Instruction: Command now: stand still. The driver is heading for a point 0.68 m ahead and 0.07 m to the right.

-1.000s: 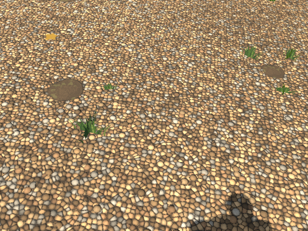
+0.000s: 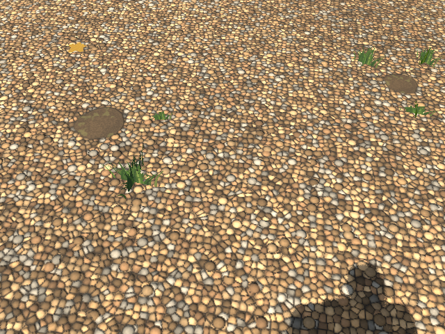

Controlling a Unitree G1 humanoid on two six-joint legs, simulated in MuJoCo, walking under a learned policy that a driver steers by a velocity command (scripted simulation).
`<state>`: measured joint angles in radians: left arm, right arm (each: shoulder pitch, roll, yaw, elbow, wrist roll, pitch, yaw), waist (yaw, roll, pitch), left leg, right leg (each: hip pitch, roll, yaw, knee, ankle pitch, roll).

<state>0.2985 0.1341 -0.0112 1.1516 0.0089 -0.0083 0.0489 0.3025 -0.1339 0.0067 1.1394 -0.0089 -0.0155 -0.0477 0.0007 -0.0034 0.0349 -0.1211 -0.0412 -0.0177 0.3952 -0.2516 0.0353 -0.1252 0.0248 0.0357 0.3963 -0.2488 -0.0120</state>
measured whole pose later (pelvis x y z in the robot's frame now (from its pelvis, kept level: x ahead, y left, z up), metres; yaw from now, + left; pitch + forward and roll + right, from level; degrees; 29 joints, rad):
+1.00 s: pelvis +0.01 +0.00 +0.00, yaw -1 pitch +0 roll +0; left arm 0.36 0.14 0.00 1.13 0.04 -0.01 0.02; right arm 0.41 -0.15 -0.03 1.14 -0.02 -0.01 -0.03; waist -0.02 0.01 -0.01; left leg -0.13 -0.05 -0.01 0.43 -0.31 0.07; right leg -0.26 0.01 -0.03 0.69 -0.44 -0.06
